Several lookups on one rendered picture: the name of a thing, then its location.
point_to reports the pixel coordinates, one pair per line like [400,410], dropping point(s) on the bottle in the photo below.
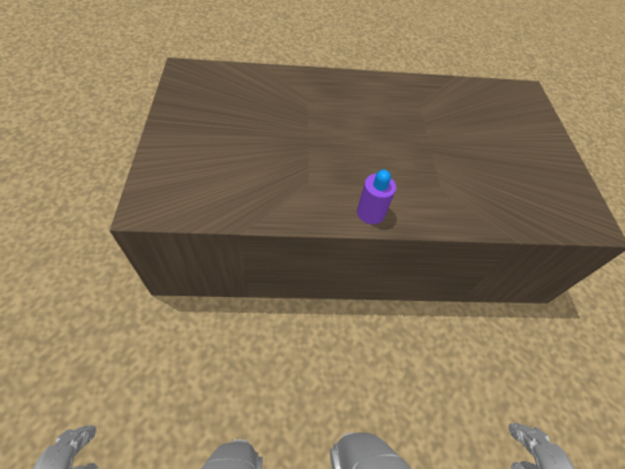
[376,197]

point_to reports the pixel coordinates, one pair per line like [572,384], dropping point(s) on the left robot hand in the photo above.
[68,444]

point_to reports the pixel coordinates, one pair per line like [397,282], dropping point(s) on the right robot hand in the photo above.
[546,455]

